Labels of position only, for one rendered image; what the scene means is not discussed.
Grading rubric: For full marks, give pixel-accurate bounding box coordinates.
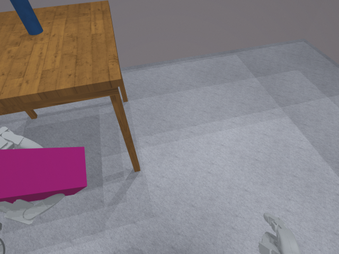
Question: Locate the robot right hand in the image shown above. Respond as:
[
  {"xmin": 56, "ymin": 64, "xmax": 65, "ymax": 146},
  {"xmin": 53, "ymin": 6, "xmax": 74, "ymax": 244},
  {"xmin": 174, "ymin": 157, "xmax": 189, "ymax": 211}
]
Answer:
[{"xmin": 258, "ymin": 213, "xmax": 301, "ymax": 254}]

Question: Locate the table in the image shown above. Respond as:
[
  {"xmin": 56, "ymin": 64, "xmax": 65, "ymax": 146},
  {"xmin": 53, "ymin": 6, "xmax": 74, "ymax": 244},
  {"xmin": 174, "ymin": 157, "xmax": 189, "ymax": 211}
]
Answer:
[{"xmin": 0, "ymin": 1, "xmax": 140, "ymax": 172}]

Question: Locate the robot left hand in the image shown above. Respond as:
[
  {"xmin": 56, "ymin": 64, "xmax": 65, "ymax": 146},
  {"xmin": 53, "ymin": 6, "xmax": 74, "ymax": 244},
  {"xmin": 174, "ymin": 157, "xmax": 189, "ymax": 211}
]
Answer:
[{"xmin": 0, "ymin": 126, "xmax": 65, "ymax": 225}]

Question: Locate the sponge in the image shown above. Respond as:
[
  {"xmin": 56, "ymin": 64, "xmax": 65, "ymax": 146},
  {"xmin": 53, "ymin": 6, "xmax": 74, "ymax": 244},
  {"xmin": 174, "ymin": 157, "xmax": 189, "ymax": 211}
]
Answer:
[{"xmin": 0, "ymin": 147, "xmax": 87, "ymax": 203}]

